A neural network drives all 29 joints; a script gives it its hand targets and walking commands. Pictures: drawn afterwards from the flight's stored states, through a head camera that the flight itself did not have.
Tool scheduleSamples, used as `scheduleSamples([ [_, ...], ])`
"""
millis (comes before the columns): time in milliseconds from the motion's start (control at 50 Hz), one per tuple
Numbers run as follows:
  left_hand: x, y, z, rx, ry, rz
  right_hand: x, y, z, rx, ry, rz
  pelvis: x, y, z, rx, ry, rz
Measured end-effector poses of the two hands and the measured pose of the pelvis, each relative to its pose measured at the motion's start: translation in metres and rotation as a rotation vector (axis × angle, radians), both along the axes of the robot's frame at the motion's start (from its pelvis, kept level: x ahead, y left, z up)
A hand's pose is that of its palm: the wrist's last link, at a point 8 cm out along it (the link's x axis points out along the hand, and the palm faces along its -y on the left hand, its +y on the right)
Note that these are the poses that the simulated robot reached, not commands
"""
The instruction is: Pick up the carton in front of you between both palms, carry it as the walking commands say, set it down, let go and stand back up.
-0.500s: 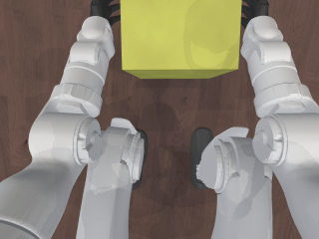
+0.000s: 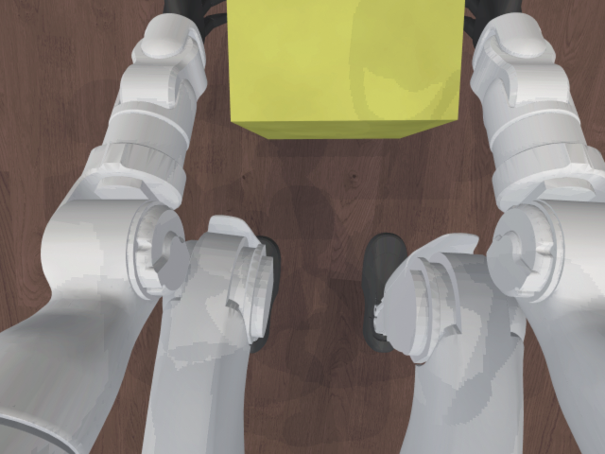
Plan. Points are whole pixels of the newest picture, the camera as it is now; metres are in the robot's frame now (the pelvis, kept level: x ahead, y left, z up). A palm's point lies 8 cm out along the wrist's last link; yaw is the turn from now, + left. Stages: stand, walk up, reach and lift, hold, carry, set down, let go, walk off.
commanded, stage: set down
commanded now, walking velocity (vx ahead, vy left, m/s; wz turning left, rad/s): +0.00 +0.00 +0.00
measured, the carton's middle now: (337, 48) +0.52 -0.01 -0.23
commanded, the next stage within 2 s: let go in 1.38 s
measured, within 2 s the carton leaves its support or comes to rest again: neither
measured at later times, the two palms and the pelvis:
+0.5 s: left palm (144, 10) +0.53 +0.18 -0.13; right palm (546, 16) +0.53 -0.20 -0.13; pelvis +0.01 +0.00 +0.02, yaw -1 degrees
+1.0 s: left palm out of the picture +0.52 +0.19 +0.04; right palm out of the picture +0.53 -0.20 +0.03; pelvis +0.02 +0.00 +0.15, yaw -1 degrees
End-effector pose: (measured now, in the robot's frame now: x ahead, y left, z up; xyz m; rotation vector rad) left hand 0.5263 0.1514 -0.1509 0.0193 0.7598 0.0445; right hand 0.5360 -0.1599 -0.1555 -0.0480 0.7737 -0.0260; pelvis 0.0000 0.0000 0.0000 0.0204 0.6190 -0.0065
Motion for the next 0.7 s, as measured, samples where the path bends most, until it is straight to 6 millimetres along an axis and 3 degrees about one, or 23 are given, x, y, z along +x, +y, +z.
scheduleSamples([
  [100,-0.002,0.002,-0.004,0.017,-0.011,-0.004,-0.002,-0.003,-0.003,-0.005,-0.015,0.002,-0.001,0.000,0.000,0.002,-0.016,-0.001],
  [240,-0.020,0.030,-0.027,0.076,0.020,0.076,-0.018,-0.037,-0.023,-0.066,0.003,-0.092,0.001,0.000,0.003,-0.001,-0.020,-0.003],
  [340,-0.015,0.038,-0.024,0.074,-0.020,0.085,-0.015,-0.044,-0.019,-0.060,-0.038,-0.102,0.004,0.001,0.002,-0.007,-0.014,-0.004],
  [480,-0.001,0.034,0.016,0.061,-0.103,0.082,-0.005,-0.037,0.018,-0.043,-0.119,-0.094,0.008,0.002,0.012,-0.009,0.001,-0.003],
  [700,-0.006,0.033,0.107,0.062,-0.107,0.099,-0.007,-0.038,0.111,-0.047,-0.125,-0.096,0.016,0.003,0.075,-0.004,0.114,-0.004],
])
